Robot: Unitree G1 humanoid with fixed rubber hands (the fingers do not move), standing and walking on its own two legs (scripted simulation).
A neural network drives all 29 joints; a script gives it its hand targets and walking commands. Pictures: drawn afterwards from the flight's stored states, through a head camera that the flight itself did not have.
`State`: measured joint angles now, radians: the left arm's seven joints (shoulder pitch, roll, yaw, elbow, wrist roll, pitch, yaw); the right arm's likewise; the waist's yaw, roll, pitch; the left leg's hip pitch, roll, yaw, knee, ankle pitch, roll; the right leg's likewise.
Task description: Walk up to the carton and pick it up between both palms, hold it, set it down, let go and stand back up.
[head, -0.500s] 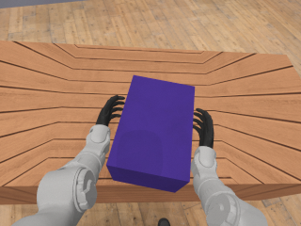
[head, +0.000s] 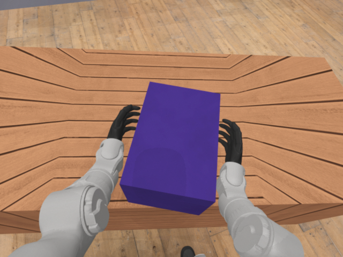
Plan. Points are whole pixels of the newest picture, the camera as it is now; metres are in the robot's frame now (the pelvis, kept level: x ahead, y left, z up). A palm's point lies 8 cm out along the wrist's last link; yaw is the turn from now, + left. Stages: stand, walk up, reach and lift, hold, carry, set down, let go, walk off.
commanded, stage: set down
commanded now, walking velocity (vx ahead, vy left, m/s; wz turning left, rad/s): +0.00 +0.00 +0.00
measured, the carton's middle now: (174, 148) +0.41 -0.06 -0.07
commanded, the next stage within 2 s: none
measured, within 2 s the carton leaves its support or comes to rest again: neither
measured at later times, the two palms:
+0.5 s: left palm (117, 134) +0.44 +0.08 -0.01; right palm (232, 156) +0.34 -0.19 -0.02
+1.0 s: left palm (118, 134) +0.44 +0.08 -0.02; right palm (231, 155) +0.35 -0.19 -0.02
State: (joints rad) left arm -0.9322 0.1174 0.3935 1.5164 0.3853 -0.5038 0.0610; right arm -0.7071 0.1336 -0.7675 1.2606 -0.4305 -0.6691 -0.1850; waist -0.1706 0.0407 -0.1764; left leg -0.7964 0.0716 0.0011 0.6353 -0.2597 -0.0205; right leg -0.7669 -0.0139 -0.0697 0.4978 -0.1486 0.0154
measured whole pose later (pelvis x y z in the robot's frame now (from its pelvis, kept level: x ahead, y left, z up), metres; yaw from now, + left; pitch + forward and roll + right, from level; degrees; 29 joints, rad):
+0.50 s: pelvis +0.00 +0.00 +0.00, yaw +0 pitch +23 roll -3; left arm -0.93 0.10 0.46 1.47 0.44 -0.48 0.03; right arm -0.71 0.15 -0.83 1.23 -0.47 -0.69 -0.17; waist -0.16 0.05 -0.16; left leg -0.81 0.07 0.00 0.68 -0.28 -0.02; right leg -0.78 -0.02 -0.07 0.56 -0.18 0.02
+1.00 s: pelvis +0.00 +0.00 -0.01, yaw -1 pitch +23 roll -3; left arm -0.94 0.11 0.49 1.48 0.46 -0.50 0.02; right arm -0.72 0.13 -0.83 1.26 -0.48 -0.72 -0.16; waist -0.16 0.04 -0.14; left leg -0.82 0.07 0.00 0.72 -0.31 -0.01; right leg -0.81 -0.02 -0.06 0.60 -0.20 0.02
